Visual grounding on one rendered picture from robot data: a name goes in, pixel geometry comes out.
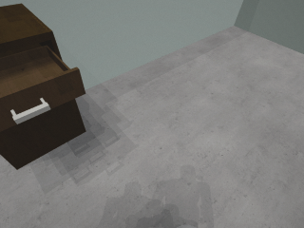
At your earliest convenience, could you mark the handle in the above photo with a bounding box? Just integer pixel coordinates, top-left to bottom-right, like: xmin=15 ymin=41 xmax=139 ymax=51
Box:
xmin=10 ymin=98 xmax=51 ymax=124

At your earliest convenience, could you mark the drawer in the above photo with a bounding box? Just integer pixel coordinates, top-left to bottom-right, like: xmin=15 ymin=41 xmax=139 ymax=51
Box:
xmin=0 ymin=45 xmax=86 ymax=132

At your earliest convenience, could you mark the cabinet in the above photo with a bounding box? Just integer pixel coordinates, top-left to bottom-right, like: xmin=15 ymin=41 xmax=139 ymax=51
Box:
xmin=0 ymin=3 xmax=86 ymax=170

